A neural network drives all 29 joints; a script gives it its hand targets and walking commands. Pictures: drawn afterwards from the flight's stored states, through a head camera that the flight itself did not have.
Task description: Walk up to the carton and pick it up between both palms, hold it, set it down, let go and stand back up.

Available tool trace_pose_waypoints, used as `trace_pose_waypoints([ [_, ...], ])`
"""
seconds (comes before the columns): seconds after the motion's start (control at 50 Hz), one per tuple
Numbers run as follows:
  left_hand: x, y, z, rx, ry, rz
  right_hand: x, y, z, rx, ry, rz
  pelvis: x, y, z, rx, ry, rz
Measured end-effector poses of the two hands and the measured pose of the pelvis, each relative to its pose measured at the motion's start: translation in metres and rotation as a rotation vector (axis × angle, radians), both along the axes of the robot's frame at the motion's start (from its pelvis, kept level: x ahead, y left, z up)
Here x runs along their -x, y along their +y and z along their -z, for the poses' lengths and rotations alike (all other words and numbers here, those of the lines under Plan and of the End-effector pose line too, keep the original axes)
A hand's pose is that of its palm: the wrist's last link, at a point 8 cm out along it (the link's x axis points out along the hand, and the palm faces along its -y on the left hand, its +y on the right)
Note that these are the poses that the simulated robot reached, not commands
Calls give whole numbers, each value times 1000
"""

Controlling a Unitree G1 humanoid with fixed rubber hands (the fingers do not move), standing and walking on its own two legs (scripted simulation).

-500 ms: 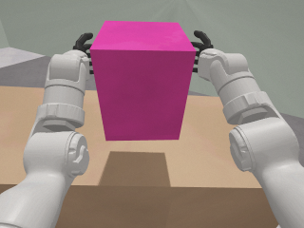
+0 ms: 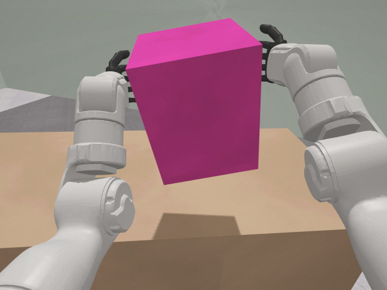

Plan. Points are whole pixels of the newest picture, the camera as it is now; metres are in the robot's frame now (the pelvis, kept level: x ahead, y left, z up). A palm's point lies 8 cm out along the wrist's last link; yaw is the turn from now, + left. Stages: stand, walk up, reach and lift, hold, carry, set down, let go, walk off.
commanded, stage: hold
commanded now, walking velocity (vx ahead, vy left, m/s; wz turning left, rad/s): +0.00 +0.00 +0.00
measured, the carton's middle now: (197, 100) +0.39 -0.01 +0.31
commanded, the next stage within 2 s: none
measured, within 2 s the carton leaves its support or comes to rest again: neither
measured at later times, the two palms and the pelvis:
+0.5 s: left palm (117, 85) +0.36 +0.14 +0.35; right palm (269, 71) +0.37 -0.15 +0.38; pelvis +0.00 -0.04 +0.00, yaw +1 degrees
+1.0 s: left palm (119, 104) +0.37 +0.15 +0.31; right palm (264, 78) +0.37 -0.14 +0.37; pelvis +0.02 +0.00 +0.00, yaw +0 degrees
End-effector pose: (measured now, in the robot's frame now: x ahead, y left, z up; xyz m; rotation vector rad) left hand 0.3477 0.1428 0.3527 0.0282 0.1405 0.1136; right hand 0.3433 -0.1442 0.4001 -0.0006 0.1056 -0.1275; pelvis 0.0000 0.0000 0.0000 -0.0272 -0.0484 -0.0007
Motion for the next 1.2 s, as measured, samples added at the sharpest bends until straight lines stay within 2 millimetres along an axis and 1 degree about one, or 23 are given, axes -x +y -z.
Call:
trace_pose_waypoints([
  [0.08, 6, -6, -10, -19, 32, 15, 9, -6, -7, 6, 30, 13, 8, -7, 0, -7, 11, -1],
  [0.16, 9, -12, -11, -33, 62, 20, 12, -13, -4, 14, 60, 17, 14, -16, 1, -10, 25, -8],
  [0.22, 10, -16, -9, -40, 74, 16, 11, -17, 0, 13, 72, 12, 17, -24, 2, -8, 37, -16],
  [0.34, 5, -18, -2, -29, 83, -7, 1, -20, 10, 16, 80, -8, 16, -35, 4, -3, 53, -19],
  [0.46, -9, -7, 3, -10, 61, -37, -19, -9, 21, 27, 60, -36, 6, -39, 3, -1, 62, -17],
  [0.58, -29, 10, 5, -4, 36, -48, -39, 7, 31, 23, 45, -45, -8, -36, 1, 2, 49, -22],
  [0.64, -39, 17, 13, -15, 36, -43, -48, 13, 41, 34, 51, -45, -14, -32, 0, 5, 44, -20],
  [0.7, -45, 21, 25, -30, 33, -37, -54, 17, 49, 38, 52, -45, -18, -26, 0, 11, 37, -24],
  [0.76, -47, 20, 38, -38, 19, -27, -55, 17, 54, 34, 41, -40, -21, -20, 0, 18, 32, -32],
  [0.82, -44, 16, 50, -26, 12, -21, -51, 14, 55, 29, 34, -32, -24, -14, 0, 22, 28, -32],
  [0.88, -38, 10, 55, -10, 6, -17, -45, 10, 52, 18, 26, -24, -25, -8, 0, 22, 20, -25],
  [0.92, -34, 7, 54, 2, 0, -14, -39, 8, 47, 17, 19, -20, -24, -5, 0, 21, 13, -18],
  [0.98, -26, 4, 46, 22, -5, -12, -29, 4, 38, 14, 9, -13, -21, -1, 0, 19, 1, -8],
  [1.1, -13, 0, 18, 18, 0, -1, -12, 0, 16, 11, 9, 4, -9, 1, 0, 8, -8, 5],
  [1.2, -3, -6, -5, -15, 4, 15, 1, -6, -3, 2, 9, 15, 1, -3, 0, -3, 1, 9],
])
